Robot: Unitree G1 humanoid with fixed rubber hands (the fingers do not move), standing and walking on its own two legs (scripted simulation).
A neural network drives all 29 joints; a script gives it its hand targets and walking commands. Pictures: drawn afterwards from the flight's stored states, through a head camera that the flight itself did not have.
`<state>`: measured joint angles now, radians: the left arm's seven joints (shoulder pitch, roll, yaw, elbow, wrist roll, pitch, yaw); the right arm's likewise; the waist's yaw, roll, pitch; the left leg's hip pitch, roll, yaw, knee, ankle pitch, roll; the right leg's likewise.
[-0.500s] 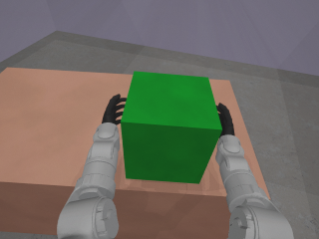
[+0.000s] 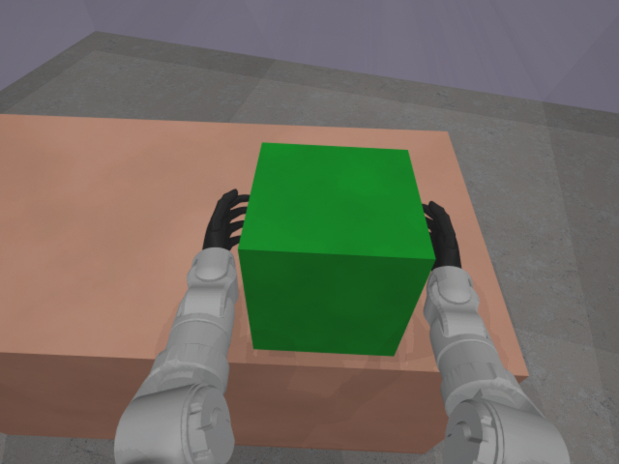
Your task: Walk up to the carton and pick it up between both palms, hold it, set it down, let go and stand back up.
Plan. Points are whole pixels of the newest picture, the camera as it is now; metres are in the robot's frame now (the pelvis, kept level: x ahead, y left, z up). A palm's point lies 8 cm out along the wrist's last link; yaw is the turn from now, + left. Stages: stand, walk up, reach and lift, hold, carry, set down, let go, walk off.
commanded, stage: set down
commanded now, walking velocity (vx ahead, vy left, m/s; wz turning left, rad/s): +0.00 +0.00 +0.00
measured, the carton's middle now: (329, 251) +0.42 -0.01 +0.02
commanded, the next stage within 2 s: none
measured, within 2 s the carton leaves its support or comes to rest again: rests again in 0.42 s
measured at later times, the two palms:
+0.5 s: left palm (217, 258) +0.39 +0.15 +0.04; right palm (436, 270) +0.37 -0.16 +0.04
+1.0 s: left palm (217, 263) +0.39 +0.15 +0.04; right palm (435, 275) +0.37 -0.16 +0.03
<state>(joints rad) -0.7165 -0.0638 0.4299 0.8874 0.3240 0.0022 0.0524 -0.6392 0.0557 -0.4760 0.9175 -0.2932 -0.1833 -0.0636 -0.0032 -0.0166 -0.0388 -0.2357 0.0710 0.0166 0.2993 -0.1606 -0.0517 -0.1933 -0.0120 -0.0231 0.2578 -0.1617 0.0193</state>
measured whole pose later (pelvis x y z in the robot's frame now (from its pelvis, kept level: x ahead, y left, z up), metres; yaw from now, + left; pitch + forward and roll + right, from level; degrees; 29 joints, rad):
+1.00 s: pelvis -0.01 +0.00 +0.00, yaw +0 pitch +9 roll -1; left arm -0.74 -0.06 0.52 1.02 0.38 -0.21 0.04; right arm -0.66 0.09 -0.63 0.98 -0.44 -0.35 -0.05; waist 0.00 -0.01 -0.04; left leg -0.32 0.07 0.01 0.30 -0.13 -0.05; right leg -0.28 -0.02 -0.03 0.27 -0.15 0.02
